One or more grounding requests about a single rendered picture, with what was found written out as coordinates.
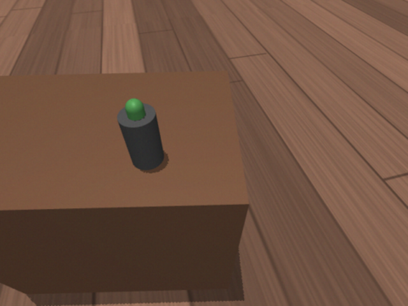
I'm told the bottle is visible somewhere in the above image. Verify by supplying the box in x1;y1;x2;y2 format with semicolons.
117;98;164;170

